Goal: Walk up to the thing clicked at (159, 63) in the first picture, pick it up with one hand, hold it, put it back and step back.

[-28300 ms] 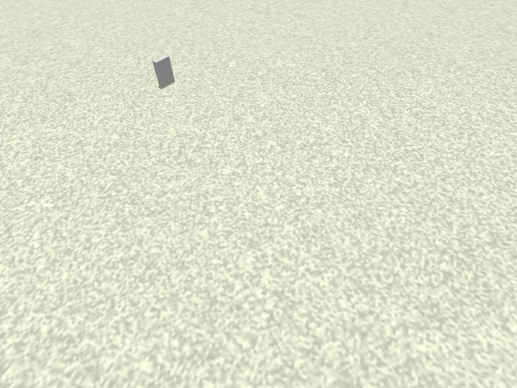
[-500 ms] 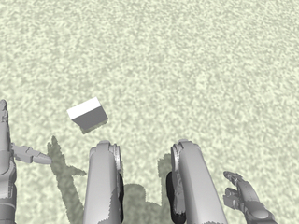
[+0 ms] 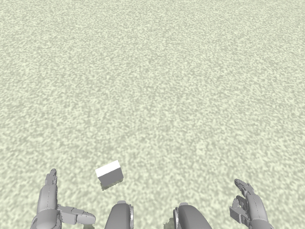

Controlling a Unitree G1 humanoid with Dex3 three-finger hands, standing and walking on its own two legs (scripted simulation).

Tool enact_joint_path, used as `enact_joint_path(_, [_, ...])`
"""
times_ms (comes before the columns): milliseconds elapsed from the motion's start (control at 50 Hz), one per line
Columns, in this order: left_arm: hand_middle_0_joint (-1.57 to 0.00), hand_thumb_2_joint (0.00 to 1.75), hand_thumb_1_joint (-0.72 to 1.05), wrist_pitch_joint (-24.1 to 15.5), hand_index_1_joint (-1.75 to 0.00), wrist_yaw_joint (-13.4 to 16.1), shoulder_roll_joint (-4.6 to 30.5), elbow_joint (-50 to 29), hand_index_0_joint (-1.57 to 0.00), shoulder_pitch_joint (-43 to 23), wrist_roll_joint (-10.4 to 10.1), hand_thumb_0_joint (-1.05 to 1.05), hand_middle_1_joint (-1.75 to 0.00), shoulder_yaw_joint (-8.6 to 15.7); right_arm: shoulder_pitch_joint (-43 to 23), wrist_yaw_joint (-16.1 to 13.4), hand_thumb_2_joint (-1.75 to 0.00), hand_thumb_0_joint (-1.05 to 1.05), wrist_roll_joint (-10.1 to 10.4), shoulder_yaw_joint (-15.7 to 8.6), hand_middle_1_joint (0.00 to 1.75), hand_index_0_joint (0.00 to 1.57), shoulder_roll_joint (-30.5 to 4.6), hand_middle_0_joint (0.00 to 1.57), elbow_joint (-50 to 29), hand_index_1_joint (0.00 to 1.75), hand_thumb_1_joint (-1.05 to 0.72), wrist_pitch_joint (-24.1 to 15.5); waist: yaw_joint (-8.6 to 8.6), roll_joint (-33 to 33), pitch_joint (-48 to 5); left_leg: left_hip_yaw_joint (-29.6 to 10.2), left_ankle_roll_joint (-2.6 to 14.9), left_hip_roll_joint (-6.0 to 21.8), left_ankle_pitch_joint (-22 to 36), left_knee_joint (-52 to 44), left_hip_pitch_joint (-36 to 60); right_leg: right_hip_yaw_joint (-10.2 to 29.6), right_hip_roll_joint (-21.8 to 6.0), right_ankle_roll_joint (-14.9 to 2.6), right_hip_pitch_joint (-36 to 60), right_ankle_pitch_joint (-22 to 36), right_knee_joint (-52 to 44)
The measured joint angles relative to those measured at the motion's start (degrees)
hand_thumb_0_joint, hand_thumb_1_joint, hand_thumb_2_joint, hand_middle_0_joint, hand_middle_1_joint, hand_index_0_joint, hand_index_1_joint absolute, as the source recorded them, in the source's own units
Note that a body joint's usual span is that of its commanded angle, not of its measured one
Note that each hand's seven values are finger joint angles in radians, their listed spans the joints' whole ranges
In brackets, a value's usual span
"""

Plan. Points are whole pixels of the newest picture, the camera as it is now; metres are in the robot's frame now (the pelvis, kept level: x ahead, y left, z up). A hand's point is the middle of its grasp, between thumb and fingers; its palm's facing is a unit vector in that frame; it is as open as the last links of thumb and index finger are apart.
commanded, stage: home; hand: left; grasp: from the side
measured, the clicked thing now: (110, 174) +0.42 +0.21 -0.57
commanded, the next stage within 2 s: none
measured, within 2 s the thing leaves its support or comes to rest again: neither
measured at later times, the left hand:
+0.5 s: hand (73, 209) +0.18 +0.19 +0.00, palm faces +0.13 -0.95 -0.29, open 17.6 cm
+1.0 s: hand (81, 208) +0.18 +0.17 +0.00, palm faces +0.12 -0.95 -0.29, open 17.7 cm
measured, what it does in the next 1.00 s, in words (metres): rises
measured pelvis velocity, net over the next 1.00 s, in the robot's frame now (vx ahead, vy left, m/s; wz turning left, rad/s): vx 0.02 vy -0.01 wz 0.03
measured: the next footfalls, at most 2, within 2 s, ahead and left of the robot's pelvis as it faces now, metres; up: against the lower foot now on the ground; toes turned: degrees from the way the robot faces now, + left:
none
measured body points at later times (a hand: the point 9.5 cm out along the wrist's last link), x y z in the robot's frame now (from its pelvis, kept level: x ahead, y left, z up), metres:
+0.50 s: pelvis +0.02 +0.00 +0.06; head +0.05 +0.01 +0.51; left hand +0.17 +0.24 +0.02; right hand +0.20 -0.23 -0.01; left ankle +0.04 +0.12 -0.63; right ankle +0.02 -0.13 -0.63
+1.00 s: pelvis +0.02 -0.01 +0.06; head +0.04 -0.01 +0.51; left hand +0.18 +0.22 +0.02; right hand +0.19 -0.25 -0.01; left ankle +0.04 +0.12 -0.63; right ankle +0.02 -0.13 -0.63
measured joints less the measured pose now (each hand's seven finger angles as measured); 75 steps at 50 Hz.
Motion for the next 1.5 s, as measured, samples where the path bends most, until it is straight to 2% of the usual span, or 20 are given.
enact_joint_path(180, [-0.05, 0.05, -0.54, 3.9, -0.05, 0.9, -2.6, -11.8, -0.05, 10.6, -0.6, -0.01, -0.05, -4.7, 4.7, -1.9, -0.90, 0.01, -0.3, 0.7, 0.30, 0.20, 1.1, 0.21, -1.6, 0.31, -0.90, -1.8, -0.01, 1.4, 0.4, 1.1, 0.50, -0.3, 2.6, -11.4, 14.9, 0.7, -0.3, 0.50, 15.0, 3.2, -12.1])
enact_joint_path(300, [-0.05, 0.04, -0.56, 4.1, -0.05, 0.0, -3.6, -16.4, -0.05, 14.5, -0.6, -0.01, -0.05, -6.2, 4.9, -2.3, -0.90, 0.01, -0.8, 0.9, 0.30, 0.20, 1.4, 0.21, -2.3, 0.31, -0.90, -3.2, 0.54, 2.0, 1.0, 1.4, 0.59, -0.5, 3.5, -14.8, 19.7, 0.8, -0.5, 0.63, 19.7, 4.1, -15.5])
enact_joint_path(540, [-0.05, 0.04, -0.57, 3.6, -0.05, -1.6, -3.5, -15.6, -0.05, 14.6, 0.0, -0.01, -0.05, -5.6, 3.2, -1.8, -0.90, 0.01, -1.7, 0.8, 0.30, 0.20, 0.9, 0.21, -2.1, 0.31, -0.90, -5.4, 1.41, 0.9, 3.6, 0.8, -0.09, -0.6, 4.5, -17.0, 22.0, 0.2, -0.6, 0.01, 21.9, 4.6, -17.0])
enact_joint_path(920, [-0.05, 0.02, -0.59, 3.0, -0.04, -2.5, -4.2, -13.6, -0.05, 13.7, -0.3, -0.01, -0.04, -5.5, 4.1, -1.6, -0.90, 0.01, -1.6, 0.4, 0.30, 0.20, 0.6, 0.20, -0.6, 0.30, -0.90, -5.8, 0.90, 1.2, 3.8, 0.6, -0.88, -0.2, 5.1, -18.5, 23.7, 0.1, -0.2, -0.76, 23.2, 4.7, -17.6])
enact_joint_path(1500, [-0.05, 0.02, -0.59, 2.6, -0.05, -2.6, -4.3, -13.4, -0.05, 13.5, -0.1, -0.01, -0.05, -5.3, 3.5, -1.9, -0.90, 0.01, -1.9, 0.5, 0.30, 0.20, 0.9, 0.20, 0.1, 0.30, -0.90, -6.9, 1.28, 0.9, 3.9, 1.0, -0.56, -0.4, 5.1, -18.6, 24.2, 0.4, -0.4, -0.47, 23.7, 4.9, -17.8])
